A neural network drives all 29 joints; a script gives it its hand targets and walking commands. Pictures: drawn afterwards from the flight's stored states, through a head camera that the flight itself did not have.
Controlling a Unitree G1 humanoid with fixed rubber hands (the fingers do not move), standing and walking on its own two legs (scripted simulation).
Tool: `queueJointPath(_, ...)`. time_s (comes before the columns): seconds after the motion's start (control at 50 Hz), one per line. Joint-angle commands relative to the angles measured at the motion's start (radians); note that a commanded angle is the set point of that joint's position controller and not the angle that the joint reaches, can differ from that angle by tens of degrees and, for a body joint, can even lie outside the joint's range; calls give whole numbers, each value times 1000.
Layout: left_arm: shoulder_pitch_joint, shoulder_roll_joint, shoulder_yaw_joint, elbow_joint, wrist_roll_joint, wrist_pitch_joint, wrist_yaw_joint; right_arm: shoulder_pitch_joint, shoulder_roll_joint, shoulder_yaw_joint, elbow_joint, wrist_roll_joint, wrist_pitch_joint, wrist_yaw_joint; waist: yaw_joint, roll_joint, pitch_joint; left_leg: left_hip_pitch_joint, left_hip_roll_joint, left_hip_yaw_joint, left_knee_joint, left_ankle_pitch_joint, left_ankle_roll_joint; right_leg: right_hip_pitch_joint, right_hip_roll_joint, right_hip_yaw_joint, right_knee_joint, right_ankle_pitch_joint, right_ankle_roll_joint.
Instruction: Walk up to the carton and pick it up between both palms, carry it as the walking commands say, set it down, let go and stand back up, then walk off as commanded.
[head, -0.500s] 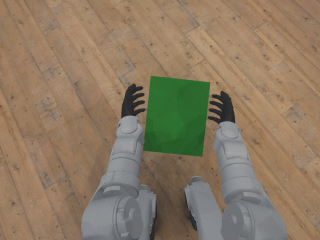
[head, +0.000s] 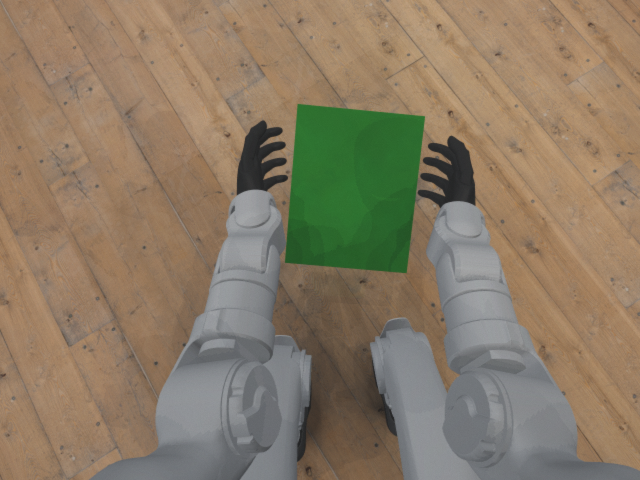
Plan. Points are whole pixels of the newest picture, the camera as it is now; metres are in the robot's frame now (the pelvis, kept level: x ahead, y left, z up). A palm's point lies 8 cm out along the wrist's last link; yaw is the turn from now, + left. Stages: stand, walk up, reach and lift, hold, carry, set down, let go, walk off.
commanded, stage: set down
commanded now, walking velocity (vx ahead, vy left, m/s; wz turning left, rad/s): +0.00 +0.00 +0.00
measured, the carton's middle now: (349, 191) +0.49 -0.05 -0.19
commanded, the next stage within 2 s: none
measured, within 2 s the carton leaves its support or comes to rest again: neither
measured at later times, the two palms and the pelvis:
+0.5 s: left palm (267, 196) +0.49 +0.07 -0.17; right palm (439, 199) +0.46 -0.17 -0.18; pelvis -0.02 +0.00 -0.07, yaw +1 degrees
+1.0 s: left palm (280, 195) +0.51 +0.06 -0.25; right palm (429, 202) +0.48 -0.18 -0.27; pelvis -0.02 -0.01 -0.13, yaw +1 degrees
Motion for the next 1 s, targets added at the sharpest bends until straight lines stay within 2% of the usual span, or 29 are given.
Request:
queueJointPath(0.0,-493,-806,-430,124,-49,36,-226,-646,762,462,9,67,-34,240,-35,13,-850,313,-97,37,-129,248,-7,558,116,-80,-68,273,10)
queueJointPath(0.08,-523,-827,-405,146,-43,48,-224,-702,777,429,53,51,-15,253,-47,-16,-799,282,-96,33,-119,181,-3,482,118,-99,-46,192,6)
queueJointPath(0.1,-535,-810,-388,153,-29,58,-224,-688,802,418,77,53,-1,260,-23,-14,-805,291,-95,44,-113,174,4,490,115,-94,-43,183,10)
queueJointPath(0.12,-562,-814,-409,147,-59,53,-227,-747,760,426,27,59,-13,260,-54,-38,-831,272,-95,34,-98,189,3,478,114,-110,-20,199,12)
queueJointPath(0.14,-576,-821,-407,142,-62,60,-225,-761,773,437,40,64,-7,266,-33,-31,-880,294,-99,34,-92,191,-3,486,114,-116,1,198,12)
queueJointPath(0.16,-588,-844,-436,142,-77,62,-226,-776,757,439,23,71,-7,267,-66,-29,-860,285,-97,35,-85,175,-6,461,112,-122,2,179,12)
queueJointPath(0.18,-581,-823,-424,130,-59,61,-219,-771,781,447,31,78,-6,270,-34,-9,-869,310,-97,36,-72,209,-7,454,109,-119,20,204,7)
queueJointPath(0.2,-625,-838,-436,118,-74,62,-217,-762,775,429,54,73,-1,274,-61,7,-882,311,-99,33,-65,184,-12,447,111,-121,28,194,2)
queueJointPath(0.22,-617,-820,-410,141,-62,71,-219,-816,759,425,38,64,3,279,-48,-38,-816,277,-97,26,-75,157,-4,391,106,-128,30,152,10)
queueJointPath(0.26,-609,-822,-401,179,-48,86,-218,-820,748,415,43,76,9,284,-45,20,-858,270,-100,40,-54,133,-9,418,104,-125,42,143,4)
queueJointPath(0.3,-662,-835,-401,149,-68,85,-229,-801,743,386,69,51,21,289,-83,4,-841,236,-101,49,-22,135,-13,385,103,-132,48,145,2)
queueJointPath(0.34,-679,-817,-383,156,-48,95,-232,-827,779,386,81,56,31,294,-52,28,-827,202,-99,58,-13,124,-8,380,101,-117,58,149,0)
queueJointPath(0.36,-671,-825,-381,168,-67,96,-235,-853,734,373,62,47,30,294,-81,-11,-844,222,-97,41,-15,135,-9,356,102,-138,74,149,7)
queueJointPath(0.4,-682,-837,-379,149,-48,99,-234,-820,756,355,91,41,35,306,-58,35,-815,215,-101,53,-4,147,-16,328,109,-123,83,162,-3)
queueJointPath(0.44,-735,-826,-415,92,-89,85,-234,-884,745,411,43,83,30,309,-65,1,-911,197,-100,56,37,145,-14,373,99,-127,114,178,6)
queueJointPath(0.46,-740,-819,-429,104,-83,92,-235,-873,745,393,53,81,26,314,-50,51,-881,200,-97,57,36,170,-16,323,100,-120,127,192,-2)
queueJointPath(0.48,-746,-820,-423,94,-85,87,-234,-847,758,373,96,59,34,317,-77,7,-867,196,-100,51,41,183,-16,303,104,-138,135,193,4)
queueJointPath(0.54,-703,-823,-420,152,-83,101,-236,-881,726,402,48,69,31,315,-84,-1,-854,170,-99,56,64,180,-12,301,102,-140,144,198,13)
queueJointPath(0.58,-710,-821,-415,128,-85,101,-234,-859,780,416,84,83,46,313,-52,9,-860,170,-106,66,74,172,-10,313,102,-136,164,197,11)
queueJointPath(0.6,-742,-807,-436,95,-95,91,-238,-866,783,426,70,84,43,319,-64,-26,-874,156,-103,57,87,220,-7,314,104,-135,177,248,16)
queueJointPath(0.68,-733,-824,-451,116,-120,90,-243,-903,726,451,22,112,25,314,-66,-3,-917,123,-106,74,145,209,-14,344,101,-129,199,243,11)
queueJointPath(0.7,-717,-814,-433,112,-124,85,-248,-896,763,471,44,113,33,311,-60,-70,-882,88,-109,75,151,240,-7,370,101,-132,202,289,22)
queueJointPath(0.72,-756,-800,-468,81,-149,79,-249,-918,736,496,1,129,24,308,-66,-42,-964,121,-110,78,176,289,-13,406,100,-132,230,341,22)
queueJointPath(0.78,-805,-758,-464,70,-146,74,-252,-929,742,481,34,132,28,304,-65,-72,-882,72,-107,77,181,207,-6,351,107,-134,233,271,30)
queueJointPath(0.8,-801,-745,-474,89,-138,79,-251,-942,716,494,12,152,19,300,-53,-20,-892,72,-106,84,199,225,-8,365,102,-121,239,293,26)
queueJointPath(0.88,-784,-739,-449,127,-134,74,-257,-945,677,474,51,133,18,299,-56,-15,-819,17,-105,87,216,214,-9,307,100,-127,274,274,21)
queueJointPath(0.9,-819,-710,-461,102,-145,69,-256,-971,662,465,42,138,14,291,-74,-42,-867,36,-102,79,241,212,-9,333,95,-121,283,274,24)
queueJointPath(0.96,-780,-710,-416,153,-124,78,-270,-951,680,458,79,133,24,304,-49,-60,-779,-20,-100,92,244,175,0,309,98,-125,288,254,29)
queueJointPath(0.98,-832,-683,-418,137,-126,80,-265,-957,662,436,83,132,23,298,-51,-21,-798,-15,-98,97,255,164,-3,319,96,-115,289,243,19)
